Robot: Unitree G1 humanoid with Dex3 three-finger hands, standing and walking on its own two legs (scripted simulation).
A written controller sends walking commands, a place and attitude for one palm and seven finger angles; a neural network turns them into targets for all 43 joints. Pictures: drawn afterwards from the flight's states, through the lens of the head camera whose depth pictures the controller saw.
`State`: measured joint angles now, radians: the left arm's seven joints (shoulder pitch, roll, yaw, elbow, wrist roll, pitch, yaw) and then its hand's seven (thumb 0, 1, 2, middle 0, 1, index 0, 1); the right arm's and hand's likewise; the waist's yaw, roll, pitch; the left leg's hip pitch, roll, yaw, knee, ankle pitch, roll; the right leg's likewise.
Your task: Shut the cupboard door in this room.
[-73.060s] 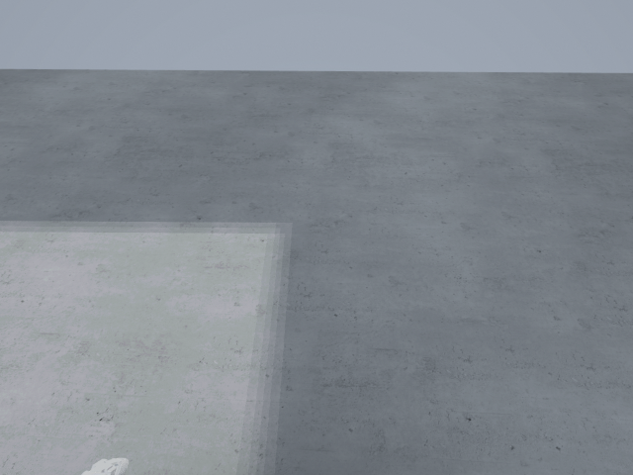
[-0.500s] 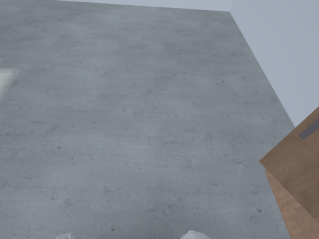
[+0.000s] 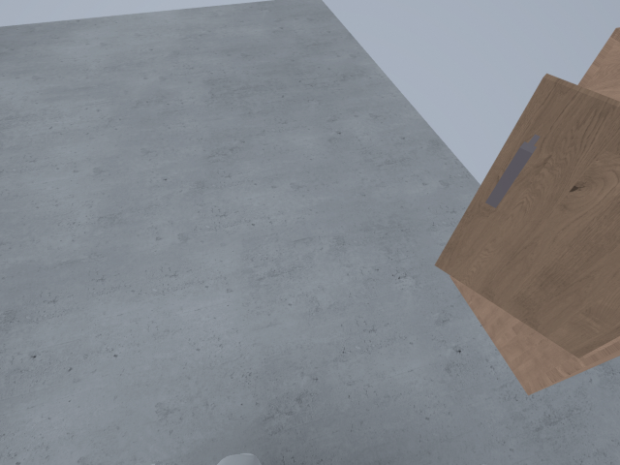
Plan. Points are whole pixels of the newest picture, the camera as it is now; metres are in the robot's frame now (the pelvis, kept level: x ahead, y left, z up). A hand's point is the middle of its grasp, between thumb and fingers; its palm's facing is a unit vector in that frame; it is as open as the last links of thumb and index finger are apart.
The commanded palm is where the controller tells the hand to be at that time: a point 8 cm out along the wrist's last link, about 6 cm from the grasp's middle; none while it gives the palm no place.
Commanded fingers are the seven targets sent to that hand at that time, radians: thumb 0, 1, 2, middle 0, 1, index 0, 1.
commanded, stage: turn to face it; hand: left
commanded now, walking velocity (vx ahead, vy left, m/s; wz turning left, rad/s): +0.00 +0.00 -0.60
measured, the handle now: (513, 171) +0.65 -0.36 -0.02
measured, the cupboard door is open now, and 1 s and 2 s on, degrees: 30 30 30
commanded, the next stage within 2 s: take the last steps up to it in 0.98 s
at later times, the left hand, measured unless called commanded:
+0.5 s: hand (204, 442) +0.17 +0.16 -0.14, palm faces -0.28 -0.92 -0.29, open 7.4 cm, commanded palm none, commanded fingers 0.00 0.90 0.90 -0.20 -0.30 -0.20 -0.30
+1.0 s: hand (213, 425) +0.19 +0.15 -0.16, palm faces -0.46 -0.86 -0.21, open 7.4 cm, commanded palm none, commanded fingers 0.00 0.90 0.90 -0.20 -0.30 -0.20 -0.30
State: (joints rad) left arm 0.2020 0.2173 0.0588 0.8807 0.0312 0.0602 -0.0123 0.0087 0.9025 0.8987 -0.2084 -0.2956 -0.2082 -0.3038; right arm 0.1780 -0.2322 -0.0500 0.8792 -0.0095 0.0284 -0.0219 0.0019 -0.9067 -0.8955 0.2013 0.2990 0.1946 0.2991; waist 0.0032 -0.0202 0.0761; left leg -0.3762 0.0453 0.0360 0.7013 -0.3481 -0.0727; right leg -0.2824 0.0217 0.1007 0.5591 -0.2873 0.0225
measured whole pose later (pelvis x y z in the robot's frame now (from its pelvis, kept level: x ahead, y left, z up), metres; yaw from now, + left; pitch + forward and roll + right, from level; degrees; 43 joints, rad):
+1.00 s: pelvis +0.02 +0.01 +0.01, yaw -31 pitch +0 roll -2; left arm 0.19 0.24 0.08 0.92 0.02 0.08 -0.02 0.01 0.91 0.90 -0.20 -0.29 -0.20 -0.30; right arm 0.24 -0.19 -0.01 0.93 -0.04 0.01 -0.04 0.00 -0.90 -0.90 0.20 0.30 0.20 0.30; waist 0.01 -0.01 0.07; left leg -0.25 0.09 0.10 0.49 -0.24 0.01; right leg -0.40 0.00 -0.02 0.94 -0.47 0.03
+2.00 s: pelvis +0.14 -0.21 +0.01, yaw -39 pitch +1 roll -1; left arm 0.21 0.17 0.05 1.04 0.03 -0.04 0.02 0.00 0.94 0.90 -0.21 -0.30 -0.21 -0.30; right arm 0.25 -0.17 -0.04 1.04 -0.02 -0.01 -0.02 0.00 -0.91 -0.90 0.20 0.30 0.19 0.30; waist -0.02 0.01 0.06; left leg -0.42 0.07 0.09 0.84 -0.39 -0.02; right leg -0.20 0.00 -0.13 0.43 -0.25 -0.05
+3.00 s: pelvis +0.18 -0.14 +0.01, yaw -42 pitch -1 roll +0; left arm 0.27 0.20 -0.01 0.96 0.03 0.03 0.03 0.01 0.91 0.90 -0.20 -0.29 -0.20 -0.30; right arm 0.31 -0.20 0.01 0.97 -0.02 0.01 -0.01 0.00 -0.93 -0.90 0.20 0.30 0.20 0.30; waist -0.01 0.02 0.01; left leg -0.22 -0.07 0.08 0.48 -0.25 0.10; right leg -0.24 -0.06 0.04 0.52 -0.29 0.00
